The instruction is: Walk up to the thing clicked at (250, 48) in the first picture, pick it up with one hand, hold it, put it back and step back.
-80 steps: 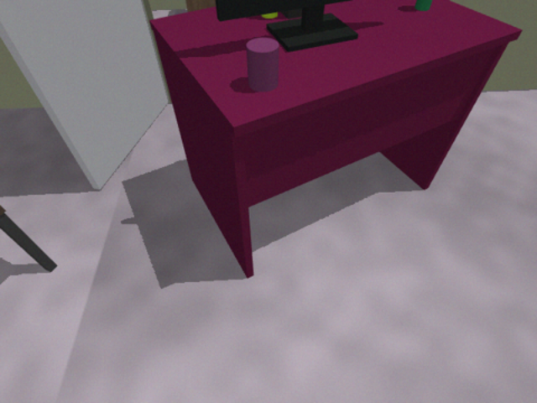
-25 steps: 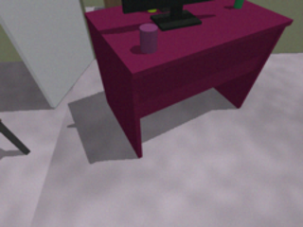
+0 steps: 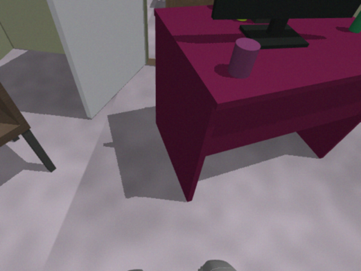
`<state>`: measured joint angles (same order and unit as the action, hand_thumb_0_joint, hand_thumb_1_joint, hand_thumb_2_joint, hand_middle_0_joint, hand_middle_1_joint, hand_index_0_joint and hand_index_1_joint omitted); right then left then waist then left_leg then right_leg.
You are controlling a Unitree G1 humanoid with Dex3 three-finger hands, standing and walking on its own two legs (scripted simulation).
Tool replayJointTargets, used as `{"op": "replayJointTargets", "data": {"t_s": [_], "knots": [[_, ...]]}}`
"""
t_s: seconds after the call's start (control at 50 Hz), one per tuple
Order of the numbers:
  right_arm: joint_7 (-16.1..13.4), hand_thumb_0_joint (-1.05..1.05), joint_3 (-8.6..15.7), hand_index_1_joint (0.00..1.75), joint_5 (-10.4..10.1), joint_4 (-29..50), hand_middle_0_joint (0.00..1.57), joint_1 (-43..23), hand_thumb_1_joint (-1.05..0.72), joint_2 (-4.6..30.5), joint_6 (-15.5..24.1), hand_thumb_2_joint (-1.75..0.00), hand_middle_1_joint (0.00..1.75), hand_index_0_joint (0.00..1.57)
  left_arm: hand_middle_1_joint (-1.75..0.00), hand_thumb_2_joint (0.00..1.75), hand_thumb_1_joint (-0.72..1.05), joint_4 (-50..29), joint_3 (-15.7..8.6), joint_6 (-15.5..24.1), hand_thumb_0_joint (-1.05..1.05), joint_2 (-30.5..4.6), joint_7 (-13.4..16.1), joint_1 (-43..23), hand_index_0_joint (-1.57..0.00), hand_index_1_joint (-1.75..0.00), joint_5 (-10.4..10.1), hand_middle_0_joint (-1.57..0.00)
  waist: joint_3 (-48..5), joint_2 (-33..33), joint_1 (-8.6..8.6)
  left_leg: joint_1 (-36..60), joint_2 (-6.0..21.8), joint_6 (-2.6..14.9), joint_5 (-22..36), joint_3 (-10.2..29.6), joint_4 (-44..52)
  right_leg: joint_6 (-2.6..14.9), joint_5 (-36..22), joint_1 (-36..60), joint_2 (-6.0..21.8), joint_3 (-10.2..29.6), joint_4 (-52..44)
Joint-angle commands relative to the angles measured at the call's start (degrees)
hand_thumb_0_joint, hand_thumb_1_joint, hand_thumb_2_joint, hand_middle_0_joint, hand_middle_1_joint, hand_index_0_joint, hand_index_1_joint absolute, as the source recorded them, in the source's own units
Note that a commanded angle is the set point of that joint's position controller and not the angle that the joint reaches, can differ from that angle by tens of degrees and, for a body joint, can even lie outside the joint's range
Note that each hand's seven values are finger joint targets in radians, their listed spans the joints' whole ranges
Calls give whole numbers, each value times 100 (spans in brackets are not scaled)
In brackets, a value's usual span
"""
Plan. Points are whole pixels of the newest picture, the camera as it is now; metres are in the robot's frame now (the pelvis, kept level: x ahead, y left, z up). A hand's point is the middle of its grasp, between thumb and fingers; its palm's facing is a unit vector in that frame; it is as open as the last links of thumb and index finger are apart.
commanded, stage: walk up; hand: right
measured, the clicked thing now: (244, 56) +0.73 -0.25 +0.08
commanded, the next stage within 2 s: none
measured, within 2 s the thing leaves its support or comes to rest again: neither
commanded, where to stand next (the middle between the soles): +0.25 -0.09 m, yaw +8 degrees
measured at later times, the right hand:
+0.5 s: hand (302, 224) +0.24 -0.36 -0.14, palm faces -0.13 +0.90 -0.42, open 7.4 cm
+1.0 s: hand (281, 190) +0.35 -0.34 -0.15, palm faces -0.21 +0.90 -0.38, open 7.4 cm
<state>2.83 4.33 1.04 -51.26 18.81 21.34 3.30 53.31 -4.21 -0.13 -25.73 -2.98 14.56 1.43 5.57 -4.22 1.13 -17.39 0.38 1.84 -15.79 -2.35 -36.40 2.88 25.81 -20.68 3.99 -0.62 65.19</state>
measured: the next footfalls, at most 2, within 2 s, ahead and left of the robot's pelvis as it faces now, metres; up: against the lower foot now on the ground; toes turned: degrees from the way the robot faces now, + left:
right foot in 0.36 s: +0.23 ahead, -0.23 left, +0.00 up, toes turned +7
left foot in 0.78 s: +0.23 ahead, +0.04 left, +0.00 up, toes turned +10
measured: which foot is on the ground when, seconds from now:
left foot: down 0.00-0.40, up 0.42-0.76, down 0.78-1.00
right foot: up 0.00-0.34, down 0.36-1.00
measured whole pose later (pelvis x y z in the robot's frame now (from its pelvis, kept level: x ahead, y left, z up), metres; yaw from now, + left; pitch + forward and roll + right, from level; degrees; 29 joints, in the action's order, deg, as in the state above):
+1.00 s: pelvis +0.18 -0.11 -0.01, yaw +9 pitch -2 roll -1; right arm 0.1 1.1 0.7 -48.5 8.6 22.2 0.1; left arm 52.1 -1.9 0.0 -22.2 -0.1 11.5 0.0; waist 6.6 0.9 -1.6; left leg -25.0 0.5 0.9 -15.9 0.2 -42.5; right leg 1.3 23.5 -16.2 0.5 -2.3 41.3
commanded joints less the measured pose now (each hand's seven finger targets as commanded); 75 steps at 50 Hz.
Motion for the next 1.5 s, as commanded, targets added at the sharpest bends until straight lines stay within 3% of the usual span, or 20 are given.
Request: {"op": "replayJointTargets", "data": {"t_s": [0.0, 0.2, 0.32, 0.34, 0.38, 0.4, 0.42, 0.5, 0.66, 0.72, 0.76, 0.8, 0.82, 0.94, 1.0, 1.04, 1.14, 1.18, 1.26, 1.48], "knots": [[-231, 0, 397, 30, -114, 477, 20, 428, -90, 1704, 304, -90, 30, 20, -30, 90, 90, -402, -341, 90, 0, -993, 8, 417, -20, -30, -66, -20, -252, 907, -199, 671, 1376, 887, 387, 2168, 2028, -89, -726, -829, 408, 388, -337], [-384, 0, 401, 30, -65, 758, 20, 974, -90, 1797, 418, -90, 30, 20, -30, 90, 90, -1187, -399, 37, 0, -665, -198, -715, -20, -30, 7, -20, 64, 972, 112, 866, 1316, 955, 2132, 1495, 1629, -140, -1500, -1107, 356, 161, -2066], [-484, 0, 274, 30, -59, 1037, 20, 495, -90, 1659, 270, -90, 30, 20, -30, 90, 90, -978, -445, 141, 0, -638, -111, -96, -20, -30, -32, -20, -409, 933, -313, 140, 899, 559, 2933, 857, 190, 39, -1710, 980, -157, -283, -3385], [-493, 0, 175, 30, -89, 1053, 20, 597, -90, 1418, 252, -90, 30, 20, -30, 90, 90, -888, -525, 196, 0, -856, -59, 340, -20, -30, 1, -20, -726, 410, -558, 11, 609, 412, 2827, 666, -853, 179, -1753, 1660, -192, -218, -3689], [-523, 0, 0, 30, -191, 1058, 20, 1118, -90, 985, 202, -90, 30, 20, -30, 90, 90, -955, -658, 261, 0, -1491, 42, 743, -20, -30, 10, -20, -1276, -1281, -513, -1577, -419, 9, -1362, 167, -2961, 835, -1986, 2751, 1858, 2708, -4516], [-611, 0, 120, 30, -113, 923, 20, 877, -90, 1435, 134, -90, 30, 20, -30, 90, 90, -989, -640, 233, 0, -1559, 47, 446, -20, -30, -39, -20, -1121, -1017, -554, -1705, -180, 44, -1811, 386, -3527, 1378, -1590, 2342, 2141, 3205, -4581], [-610, 0, 188, 30, -108, 834, 20, 682, -90, 1598, 136, -90, 30, 20, -30, 90, 90, -1039, -615, 208, 0, -1395, 54, 370, -20, -30, -70, -20, -842, -625, -510, -1568, -10, 28, -1655, 583, -3721, 1463, -1612, 1810, 1986, 2892, -4620], [-457, 0, 93, 30, -111, 620, 20, 847, -90, 1189, 97, -90, 30, 20, -30, 90, 90, -1122, -355, 237, 0, -916, 136, -136, -20, -30, -37, -20, -328, -391, -193, -937, 88, -24, -824, 420, -2833, 1014, -2313, 505, 982, 776, -4412], [-440, 0, 48, 30, -61, 599, 20, 137, -90, 1062, -41, -90, 30, 20, -30, 90, 90, -1066, -183, 223, 0, -1033, 281, -160, -20, -30, -129, -20, -690, -422, -223, -218, 20, -91, -192, 153, -744, 991, -4778, 721, 1423, 702, -3567], [-425, 0, 134, 30, -19, 564, 20, 45, -90, 1215, -94, -90, 30, 20, -30, 90, 90, -1044, -117, 140, 0, -1005, 321, -337, -20, -30, -170, -20, -717, -94, -32, 464, 9, 143, 481, 323, -123, 724, -3377, 24, 1357, 730, -3239], [-420, 0, 227, 30, 47, 656, 20, -179, -90, 1603, -103, -90, 30, 20, -30, 90, 90, -1001, -77, 96, 0, -907, 328, -220, -20, -30, -168, -20, -672, 780, -125, 491, 696, 422, 926, 1430, 419, 360, -1758, -381, 898, 468, -2778], [-384, 0, 257, 30, 7, 801, 20, -672, -90, 1925, -98, -90, 30, 20, -30, 90, 90, -821, -91, -5, 0, -754, 354, -35, -20, -30, -266, -20, -719, 1546, -246, -203, 1806, 1436, 890, 2778, 1260, -65, 694, 141, -238, -165, -1548], [-379, 0, 234, 30, 22, 753, 20, -807, -90, 1829, -106, -90, 30, 20, -30, 90, 90, -671, -117, -15, 0, -819, 369, -26, -20, -30, -238, -20, -674, 1492, -227, -556, 1855, 1576, 705, 2940, 1382, -102, 849, 398, -170, 72, -1181], [-363, 0, 47, 30, -56, 717, 20, -1339, -90, 1367, -218, -90, 30, 20, -30, 90, 90, -231, -102, 162, 0, -700, 377, 368, -20, -30, -145, -20, -1070, 1081, -517, -17, 857, 666, 1519, 1425, 248, -29, -689, 884, -146, 20, -3437], [-304, 0, -35, 30, -63, 647, 20, -1112, -90, 1052, -305, -90, 30, 20, -30, 90, 90, -350, -228, 372, 0, -1389, 494, -144, -20, -30, 35, -20, -607, 30, -212, -1087, 83, -43, 456, 640, -610, 653, -1877, 1301, 1337, 2084, -4167], [-307, 0, 118, 30, 24, 451, 20, -1030, -90, 1333, -335, -90, 30, 20, -30, 90, 90, -426, -210, 388, 0, -1501, 489, -562, -20, -30, -8, -20, -442, -223, -56, -351, 239, -7, -973, 647, -1083, 1166, -2270, 265, 1836, 2240, -3968], [-195, 0, 109, 30, -32, 287, 20, -1213, -90, 1193, -235, -90, 30, 20, -30, 90, 90, -332, -25, 419, 0, -1046, 457, -581, -20, -30, -49, -20, -519, 8, -61, 780, 419, 289, 1777, 822, 300, 83, -2341, 0, 551, 563, -3406], [-214, 0, 73, 30, -48, 261, 20, -1378, -90, 1363, -151, -90, 30, 20, -30, 90, 90, -225, 37, 402, 0, -867, 416, -192, -20, -30, -91, -20, -1015, 279, -287, 844, 836, 555, 1500, 1433, 392, -101, -1629, 289, 208, 353, -3329], [-195, 0, -31, 30, -97, -38, 20, -1371, -90, 1178, -256, -90, 30, 20, -30, 90, 90, -120, 37, 409, 0, -1102, 407, -757, -20, -30, -42, -20, -817, -6, -71, 599, 324, 119, 574, 790, 556, 139, -875, 532, 706, 837, -4093], [-160, 0, -133, 30, -25, -499, 20, -1712, -90, 1244, -205, -90, 30, 20, -30, 90, 90, 435, 152, 317, 0, -806, 320, -640, -20, -30, -120, -20, -346, 955, -284, -116, 726, 86, -1216, 1496, 2196, -77, -599, 1207, 99, 200, -4301]]}}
